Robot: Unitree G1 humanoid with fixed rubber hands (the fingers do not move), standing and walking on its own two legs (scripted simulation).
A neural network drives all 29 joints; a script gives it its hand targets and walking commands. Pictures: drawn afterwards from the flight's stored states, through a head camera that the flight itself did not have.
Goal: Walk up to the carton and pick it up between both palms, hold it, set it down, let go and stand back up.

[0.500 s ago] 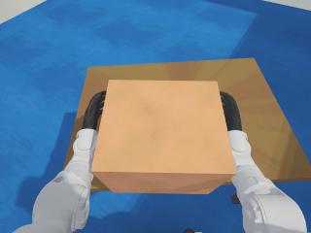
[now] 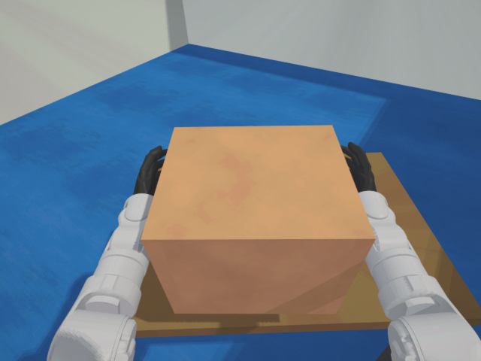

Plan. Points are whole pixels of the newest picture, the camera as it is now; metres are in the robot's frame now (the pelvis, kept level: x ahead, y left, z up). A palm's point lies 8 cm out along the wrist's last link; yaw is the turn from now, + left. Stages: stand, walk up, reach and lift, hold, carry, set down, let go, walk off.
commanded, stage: reach and lift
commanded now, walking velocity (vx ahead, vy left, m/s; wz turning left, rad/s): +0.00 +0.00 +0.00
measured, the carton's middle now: (253, 219) +0.34 +0.00 +0.08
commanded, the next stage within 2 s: hold in 1.40 s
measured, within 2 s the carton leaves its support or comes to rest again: neither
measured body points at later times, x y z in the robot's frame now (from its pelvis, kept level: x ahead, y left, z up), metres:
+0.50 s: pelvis -0.01 -0.01 +0.00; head -0.08 -0.01 +0.45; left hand +0.36 +0.18 +0.16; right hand +0.37 -0.19 +0.16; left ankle -0.02 +0.11 -0.74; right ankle +0.03 -0.14 -0.74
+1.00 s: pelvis -0.01 -0.01 +0.00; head -0.08 -0.01 +0.45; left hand +0.37 +0.19 +0.18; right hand +0.38 -0.19 +0.18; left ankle -0.02 +0.11 -0.74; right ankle +0.03 -0.14 -0.74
